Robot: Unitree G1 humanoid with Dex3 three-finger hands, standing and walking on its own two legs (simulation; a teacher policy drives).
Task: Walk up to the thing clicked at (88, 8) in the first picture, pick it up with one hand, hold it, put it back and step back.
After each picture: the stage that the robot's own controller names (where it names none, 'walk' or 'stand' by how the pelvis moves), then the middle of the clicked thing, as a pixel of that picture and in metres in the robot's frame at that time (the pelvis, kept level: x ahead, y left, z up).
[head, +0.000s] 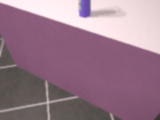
stand; out of the picture +0.87 +0.00 +0.11
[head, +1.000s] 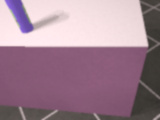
walk; (17, 9) +0.74 +0.34 +0.12
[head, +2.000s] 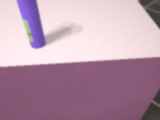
walk; (31, 19) +0.60 +0.20 +0.15
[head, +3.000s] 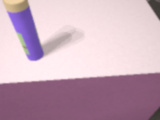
walk; (26, 31) +0.51 +0.22 +0.12
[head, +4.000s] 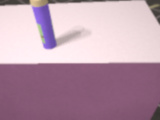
walk; (44, 24) +0.65 +0.24 +0.12
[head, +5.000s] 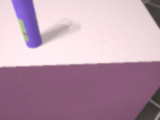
walk; (27, 18) +0.58 +0.22 +0.13
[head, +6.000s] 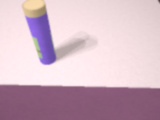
stand; (42, 36) +0.50 +0.19 +0.11
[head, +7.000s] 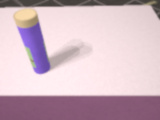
stand; (35, 45) +0.47 +0.20 +0.11
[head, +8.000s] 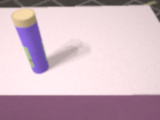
stand; (33, 45) +0.47 +0.20 +0.11
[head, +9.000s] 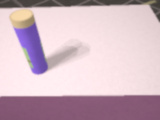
stand; (32, 45) +0.47 +0.21 +0.11
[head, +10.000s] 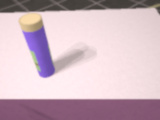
rise first; (39, 49) +0.46 +0.20 +0.11
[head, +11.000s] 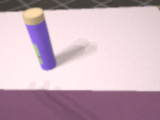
go down; (41, 42) +0.50 +0.20 +0.12
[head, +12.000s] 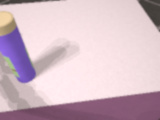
rise first; (15, 52) +0.43 +0.20 +0.12
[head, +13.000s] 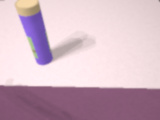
go down; (37, 35) +0.49 +0.21 +0.13
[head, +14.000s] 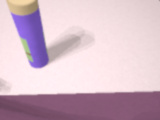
go down; (32, 35) +0.45 +0.17 +0.13
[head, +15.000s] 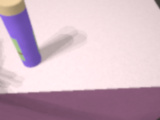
approach; (22, 35) +0.47 +0.18 +0.13
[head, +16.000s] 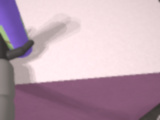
close; (9, 22) +0.48 +0.19 +0.16
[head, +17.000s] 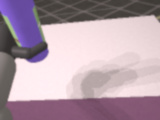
lift; (21, 15) +0.32 +0.14 +0.35
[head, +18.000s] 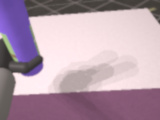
hold; (17, 32) +0.34 +0.17 +0.29
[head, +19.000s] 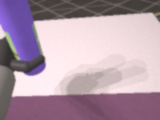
hold; (20, 31) +0.33 +0.16 +0.31
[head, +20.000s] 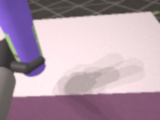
hold; (20, 32) +0.33 +0.16 +0.30
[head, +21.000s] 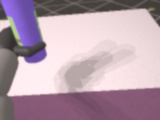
crouch; (23, 18) +0.39 +0.16 +0.30
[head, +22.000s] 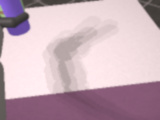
lower; out of the picture +0.48 +0.18 +0.32
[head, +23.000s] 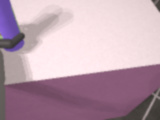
lower; out of the picture +0.51 +0.19 +0.17
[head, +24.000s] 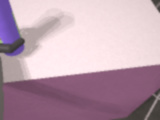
lower; (1, 17) +0.50 +0.19 +0.17
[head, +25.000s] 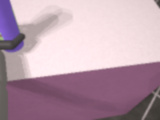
lower; (0, 14) +0.51 +0.19 +0.17
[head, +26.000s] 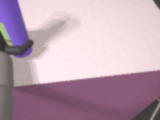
lower; (10, 20) +0.49 +0.18 +0.16
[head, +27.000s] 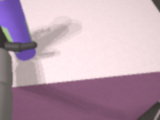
open; (15, 25) +0.49 +0.18 +0.15
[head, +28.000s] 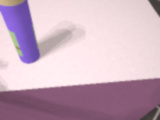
sink last; (21, 29) +0.47 +0.17 +0.15
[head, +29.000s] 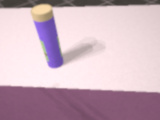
sink last; (49, 40) +0.49 +0.18 +0.12
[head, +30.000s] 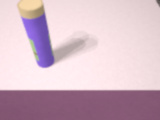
stand; (39, 37) +0.47 +0.18 +0.12
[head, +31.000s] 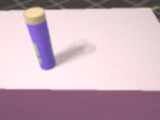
stand; (42, 42) +0.50 +0.19 +0.11
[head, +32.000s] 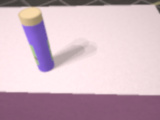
stand; (39, 43) +0.48 +0.19 +0.11
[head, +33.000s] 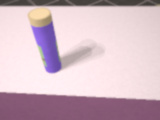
stand; (47, 44) +0.47 +0.16 +0.11
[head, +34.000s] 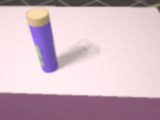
stand; (44, 44) +0.47 +0.17 +0.11
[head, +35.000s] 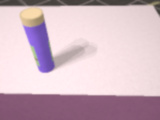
stand; (40, 44) +0.47 +0.18 +0.11
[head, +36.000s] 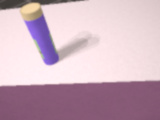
walk; (42, 37) +0.51 +0.20 +0.12
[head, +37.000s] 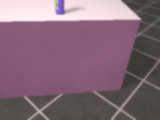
walk; out of the picture +1.11 +0.14 +0.17
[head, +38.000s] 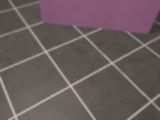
walk; out of the picture +1.80 -0.28 +0.13
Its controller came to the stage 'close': yes
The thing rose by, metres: 0.25
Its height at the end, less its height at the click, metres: +0.00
